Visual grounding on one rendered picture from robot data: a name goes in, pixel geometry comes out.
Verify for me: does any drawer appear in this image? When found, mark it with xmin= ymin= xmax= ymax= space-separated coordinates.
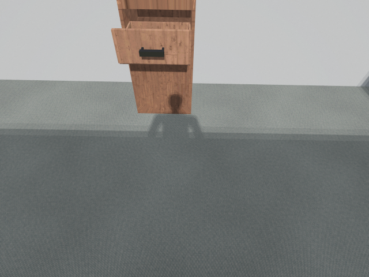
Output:
xmin=111 ymin=21 xmax=191 ymax=65

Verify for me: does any cabinet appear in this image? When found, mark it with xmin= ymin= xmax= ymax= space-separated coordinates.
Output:
xmin=116 ymin=0 xmax=196 ymax=114

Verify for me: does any handle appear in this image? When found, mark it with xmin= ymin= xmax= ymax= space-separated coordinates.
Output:
xmin=139 ymin=47 xmax=164 ymax=57

